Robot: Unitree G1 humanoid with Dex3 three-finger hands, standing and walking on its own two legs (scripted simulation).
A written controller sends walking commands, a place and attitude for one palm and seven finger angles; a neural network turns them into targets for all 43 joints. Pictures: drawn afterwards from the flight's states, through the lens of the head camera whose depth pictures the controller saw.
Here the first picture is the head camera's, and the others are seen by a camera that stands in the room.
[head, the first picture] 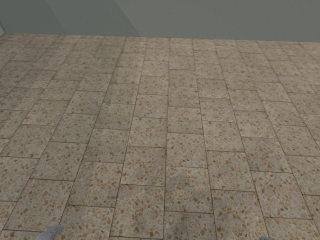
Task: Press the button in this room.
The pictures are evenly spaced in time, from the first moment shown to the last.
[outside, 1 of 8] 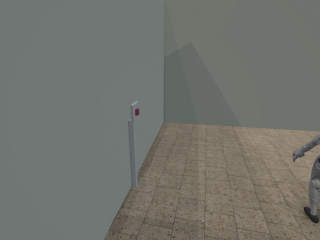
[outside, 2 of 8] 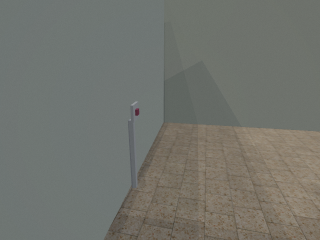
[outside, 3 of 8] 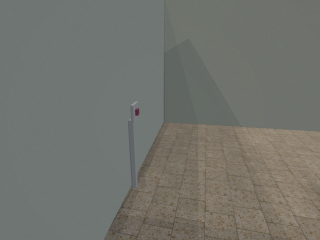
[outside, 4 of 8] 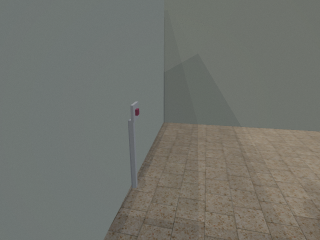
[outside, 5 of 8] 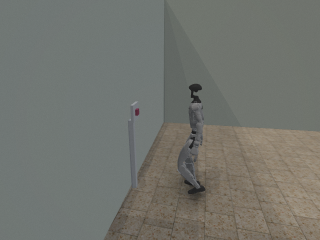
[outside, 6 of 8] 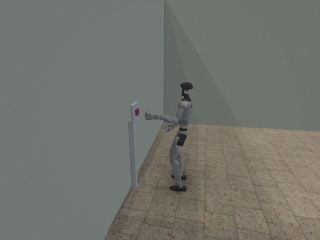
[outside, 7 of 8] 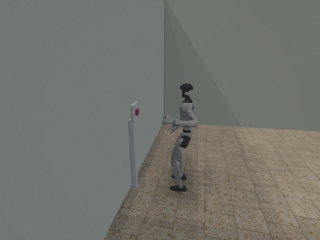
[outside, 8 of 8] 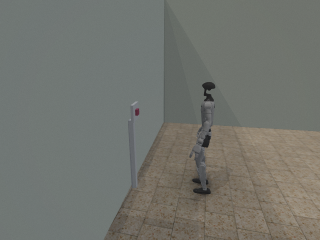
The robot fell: no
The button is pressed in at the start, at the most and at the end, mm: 0 13 0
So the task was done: yes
